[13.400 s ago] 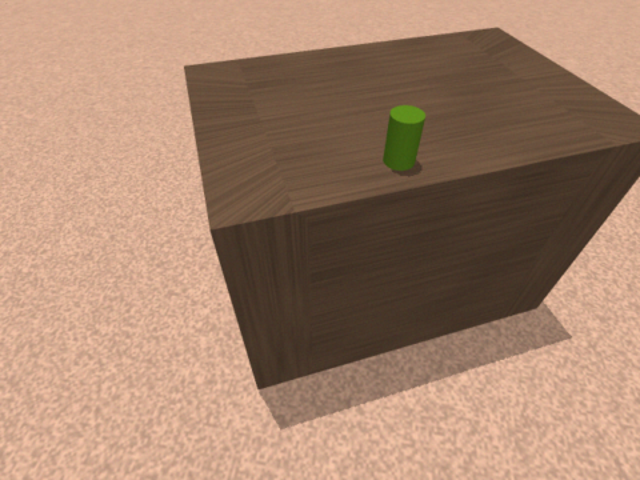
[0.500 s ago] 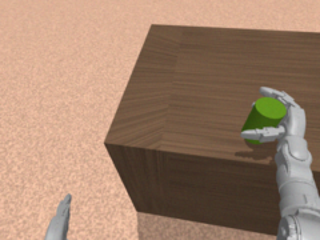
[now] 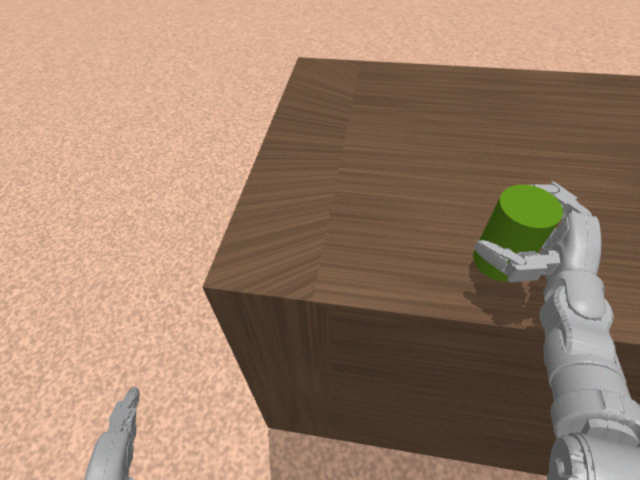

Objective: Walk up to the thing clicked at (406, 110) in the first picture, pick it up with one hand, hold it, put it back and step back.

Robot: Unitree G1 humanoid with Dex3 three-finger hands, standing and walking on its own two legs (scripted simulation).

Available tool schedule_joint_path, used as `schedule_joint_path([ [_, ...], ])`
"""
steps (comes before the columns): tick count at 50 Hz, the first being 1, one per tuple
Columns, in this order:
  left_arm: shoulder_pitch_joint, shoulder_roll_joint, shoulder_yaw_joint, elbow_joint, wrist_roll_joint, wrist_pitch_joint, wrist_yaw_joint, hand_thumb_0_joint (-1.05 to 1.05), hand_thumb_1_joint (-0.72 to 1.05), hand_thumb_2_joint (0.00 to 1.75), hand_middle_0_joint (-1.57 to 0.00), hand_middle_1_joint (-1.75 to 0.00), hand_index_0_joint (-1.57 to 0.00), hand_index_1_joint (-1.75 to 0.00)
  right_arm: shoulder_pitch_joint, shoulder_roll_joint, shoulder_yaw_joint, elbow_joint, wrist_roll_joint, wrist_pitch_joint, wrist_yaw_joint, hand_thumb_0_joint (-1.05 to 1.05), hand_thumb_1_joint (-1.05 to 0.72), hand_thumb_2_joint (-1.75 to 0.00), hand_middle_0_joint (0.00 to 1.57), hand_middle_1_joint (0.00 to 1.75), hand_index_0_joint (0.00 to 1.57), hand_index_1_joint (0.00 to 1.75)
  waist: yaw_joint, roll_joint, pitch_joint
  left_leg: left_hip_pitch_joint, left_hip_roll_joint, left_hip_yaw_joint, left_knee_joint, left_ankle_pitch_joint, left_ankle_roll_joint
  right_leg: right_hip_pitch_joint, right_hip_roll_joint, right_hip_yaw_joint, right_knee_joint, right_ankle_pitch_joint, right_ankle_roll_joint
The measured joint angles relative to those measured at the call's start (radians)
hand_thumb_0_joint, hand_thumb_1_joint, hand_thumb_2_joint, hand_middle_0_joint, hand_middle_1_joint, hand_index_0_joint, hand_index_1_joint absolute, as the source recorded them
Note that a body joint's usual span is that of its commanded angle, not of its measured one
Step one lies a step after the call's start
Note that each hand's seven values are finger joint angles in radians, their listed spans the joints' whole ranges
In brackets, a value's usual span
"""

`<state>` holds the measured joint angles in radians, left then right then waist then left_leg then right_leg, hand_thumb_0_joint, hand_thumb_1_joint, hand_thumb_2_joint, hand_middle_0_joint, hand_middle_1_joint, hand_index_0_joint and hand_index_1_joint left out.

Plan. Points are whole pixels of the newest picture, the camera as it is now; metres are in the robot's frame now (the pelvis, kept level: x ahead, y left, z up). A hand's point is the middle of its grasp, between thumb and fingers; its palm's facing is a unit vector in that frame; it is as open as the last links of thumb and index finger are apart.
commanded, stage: settle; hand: right
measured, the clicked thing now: (513, 235) +0.43 -0.19 +0.09
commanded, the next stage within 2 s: lift in 0.76 s
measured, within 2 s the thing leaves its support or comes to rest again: neither
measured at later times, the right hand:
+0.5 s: hand (532, 208) +0.43 -0.20 +0.14, palm faces +0.21 +0.98 +0.02, open 10.0 cm
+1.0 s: hand (533, 190) +0.43 -0.19 +0.16, palm faces +0.18 +0.98 -0.01, open 10.0 cm
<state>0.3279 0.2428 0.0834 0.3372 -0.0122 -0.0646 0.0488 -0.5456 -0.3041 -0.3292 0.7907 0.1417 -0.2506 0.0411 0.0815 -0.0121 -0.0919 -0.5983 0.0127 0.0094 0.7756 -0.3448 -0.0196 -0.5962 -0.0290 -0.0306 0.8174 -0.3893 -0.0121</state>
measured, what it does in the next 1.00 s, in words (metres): stands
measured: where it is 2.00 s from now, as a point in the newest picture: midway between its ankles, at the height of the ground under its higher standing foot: outside the picture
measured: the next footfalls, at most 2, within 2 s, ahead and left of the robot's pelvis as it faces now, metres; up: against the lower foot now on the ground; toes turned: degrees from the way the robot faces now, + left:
none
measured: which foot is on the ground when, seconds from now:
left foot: down 0.00-1.00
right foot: down 0.00-1.00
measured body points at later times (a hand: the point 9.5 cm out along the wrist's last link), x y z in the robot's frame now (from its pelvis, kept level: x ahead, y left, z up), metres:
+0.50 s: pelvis +0.00 +0.01 +0.01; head +0.02 +0.01 +0.46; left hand +0.15 +0.29 -0.04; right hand +0.41 -0.25 +0.14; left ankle +0.02 +0.13 -0.70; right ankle +0.01 -0.11 -0.70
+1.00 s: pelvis +0.00 +0.01 +0.02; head +0.03 +0.02 +0.47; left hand +0.15 +0.28 -0.06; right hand +0.42 -0.25 +0.17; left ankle +0.02 +0.13 -0.70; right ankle +0.01 -0.11 -0.70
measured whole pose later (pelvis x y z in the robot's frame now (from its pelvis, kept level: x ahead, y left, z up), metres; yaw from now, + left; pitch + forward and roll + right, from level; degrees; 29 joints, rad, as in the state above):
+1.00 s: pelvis +0.00 +0.01 +0.02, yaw +0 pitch +6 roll +0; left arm 0.27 0.23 0.07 0.52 -0.03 -0.08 0.07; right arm -0.62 -0.34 -0.30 0.73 0.16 -0.08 0.06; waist 0.05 -0.02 -0.06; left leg -0.44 0.01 0.01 0.63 -0.29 -0.01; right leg -0.42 -0.03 -0.03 0.64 -0.31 0.00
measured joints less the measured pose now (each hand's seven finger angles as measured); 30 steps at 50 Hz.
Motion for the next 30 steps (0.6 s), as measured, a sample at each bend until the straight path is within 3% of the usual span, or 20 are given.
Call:
schedule_joint_path([
  [8,-0.003,-0.01,0.001,0.037,-0.004,-0.016,0.003,-0.01,-0.53,0.06,-0.07,-0.05,-0.07,-0.06,-0.022,-0.02,0.008,-0.023,-0.01,0.023,-0.011,-0.02,0.4,-0.92,0.78,1.04,0.8,1.05,-0.011,0.015,0.004,0.037,0.0,0.005,-0.025,0.008,0.005,0.037,0.0,0.004,-0.03,0.013,0.005],
  [17,-0.026,-0.011,-0.003,0.081,-0.013,0.001,0.008,-0.01,-0.52,0.06,-0.06,-0.05,-0.07,-0.06,-0.037,-0.024,0.018,-0.04,0.007,0.086,0.005,-0.02,0.42,-0.95,0.77,1.07,0.79,1.08,-0.015,-0.008,0.017,0.068,0.0,0.001,-0.061,0.028,0.005,0.072,0.002,0.0,-0.071,0.034,0.006],
  [30,-0.04,-0.005,0.0,0.124,-0.016,-0.019,0.018,-0.01,-0.52,0.06,-0.06,-0.05,-0.06,-0.06,-0.059,-0.035,0.022,-0.034,0.008,0.11,0.006,-0.02,0.42,-0.97,0.76,1.09,0.78,1.1,-0.02,0.006,0.025,0.112,-0.002,0.007,-0.095,0.04,0.014,0.12,0.0,0.005,-0.117,0.054,0.014],
])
